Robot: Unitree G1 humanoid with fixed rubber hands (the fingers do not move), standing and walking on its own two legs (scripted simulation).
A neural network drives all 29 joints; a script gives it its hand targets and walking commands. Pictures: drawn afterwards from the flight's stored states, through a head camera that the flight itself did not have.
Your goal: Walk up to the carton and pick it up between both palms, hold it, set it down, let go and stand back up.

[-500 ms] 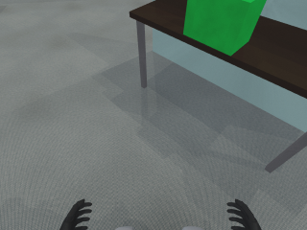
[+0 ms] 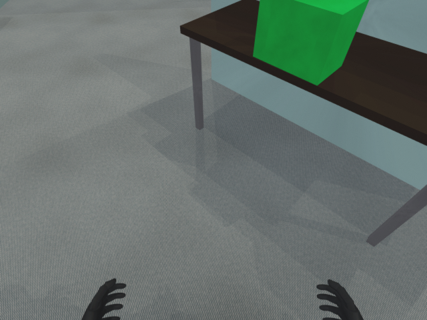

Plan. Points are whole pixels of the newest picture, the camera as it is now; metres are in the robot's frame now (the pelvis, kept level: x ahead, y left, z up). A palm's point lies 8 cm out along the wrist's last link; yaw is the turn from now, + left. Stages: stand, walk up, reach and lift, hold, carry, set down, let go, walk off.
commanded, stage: stand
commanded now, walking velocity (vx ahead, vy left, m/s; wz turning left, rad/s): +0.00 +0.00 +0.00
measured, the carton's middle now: (304, 30) +1.05 -0.31 +0.05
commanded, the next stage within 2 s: walk up in 0.46 s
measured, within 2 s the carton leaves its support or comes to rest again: neither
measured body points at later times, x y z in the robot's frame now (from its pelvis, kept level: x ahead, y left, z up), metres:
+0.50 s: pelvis -0.01 +0.00 +0.00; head -0.01 +0.00 +0.45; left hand +0.12 +0.25 -0.10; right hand +0.12 -0.24 -0.10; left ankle +0.00 +0.12 -0.72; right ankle +0.01 -0.12 -0.72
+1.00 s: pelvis +0.04 -0.02 -0.03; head +0.03 -0.06 +0.42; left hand +0.14 +0.25 -0.11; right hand +0.08 -0.32 -0.15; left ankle +0.06 +0.11 -0.66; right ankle +0.05 -0.14 -0.72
